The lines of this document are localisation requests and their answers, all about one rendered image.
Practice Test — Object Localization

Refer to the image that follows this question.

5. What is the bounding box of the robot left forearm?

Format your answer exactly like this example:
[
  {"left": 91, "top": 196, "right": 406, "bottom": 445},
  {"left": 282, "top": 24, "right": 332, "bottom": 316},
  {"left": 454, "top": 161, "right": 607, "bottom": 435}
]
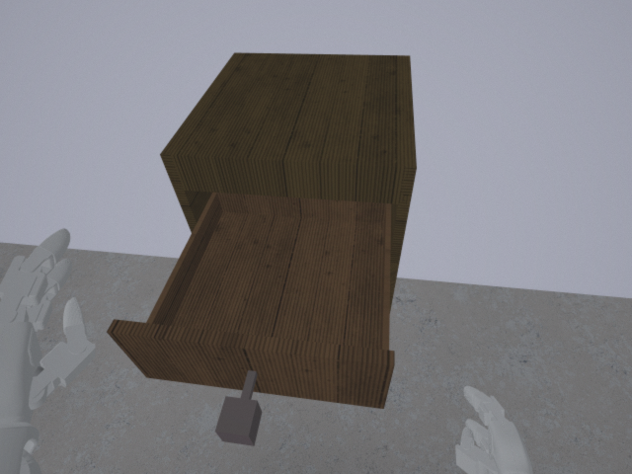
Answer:
[{"left": 0, "top": 422, "right": 41, "bottom": 474}]

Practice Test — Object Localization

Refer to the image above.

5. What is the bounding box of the right robot hand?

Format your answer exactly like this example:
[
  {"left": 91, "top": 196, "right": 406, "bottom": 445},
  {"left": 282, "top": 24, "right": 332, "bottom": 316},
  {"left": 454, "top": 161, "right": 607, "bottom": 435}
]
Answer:
[{"left": 455, "top": 386, "right": 533, "bottom": 474}]

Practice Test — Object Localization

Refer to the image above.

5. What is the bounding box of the handle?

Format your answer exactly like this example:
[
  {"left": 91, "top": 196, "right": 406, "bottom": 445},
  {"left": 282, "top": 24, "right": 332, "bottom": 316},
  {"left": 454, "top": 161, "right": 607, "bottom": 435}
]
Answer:
[{"left": 215, "top": 370, "right": 262, "bottom": 446}]

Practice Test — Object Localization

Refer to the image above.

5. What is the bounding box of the left robot hand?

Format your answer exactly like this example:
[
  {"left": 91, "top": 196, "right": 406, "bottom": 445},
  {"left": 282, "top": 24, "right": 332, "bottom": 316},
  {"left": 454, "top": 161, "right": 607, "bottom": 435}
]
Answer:
[{"left": 0, "top": 228, "right": 95, "bottom": 424}]

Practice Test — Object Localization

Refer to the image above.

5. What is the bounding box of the cabinet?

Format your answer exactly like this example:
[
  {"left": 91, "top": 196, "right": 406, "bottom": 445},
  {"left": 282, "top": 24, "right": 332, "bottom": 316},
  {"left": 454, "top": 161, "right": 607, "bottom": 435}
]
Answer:
[{"left": 160, "top": 52, "right": 417, "bottom": 310}]

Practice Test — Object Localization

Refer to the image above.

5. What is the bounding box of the drawer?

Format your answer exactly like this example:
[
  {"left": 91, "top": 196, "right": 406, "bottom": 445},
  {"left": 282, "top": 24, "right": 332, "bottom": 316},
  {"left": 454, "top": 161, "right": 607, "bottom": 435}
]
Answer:
[{"left": 107, "top": 193, "right": 395, "bottom": 409}]

